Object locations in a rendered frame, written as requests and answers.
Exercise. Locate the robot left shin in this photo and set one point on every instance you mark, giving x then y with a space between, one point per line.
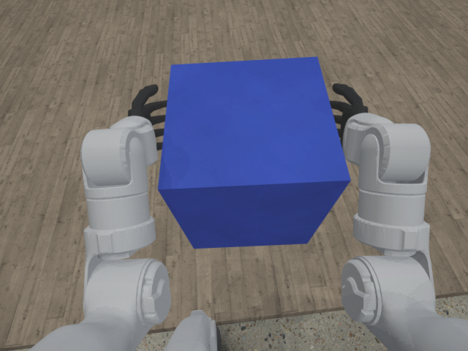
198 312

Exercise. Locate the robot left hand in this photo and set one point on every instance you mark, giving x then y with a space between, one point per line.
140 109

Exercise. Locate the robot right forearm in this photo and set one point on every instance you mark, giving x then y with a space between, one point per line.
393 162

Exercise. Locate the robot right hand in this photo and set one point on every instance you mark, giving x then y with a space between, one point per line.
355 107

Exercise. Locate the carton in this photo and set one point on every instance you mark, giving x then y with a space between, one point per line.
251 155

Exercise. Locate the left robot thigh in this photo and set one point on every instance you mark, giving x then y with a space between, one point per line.
195 333

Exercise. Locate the robot left forearm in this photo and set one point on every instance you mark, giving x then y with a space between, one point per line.
114 164

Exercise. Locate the left robot upper arm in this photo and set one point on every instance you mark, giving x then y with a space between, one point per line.
123 300

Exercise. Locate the right robot upper arm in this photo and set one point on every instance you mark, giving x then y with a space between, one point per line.
393 297

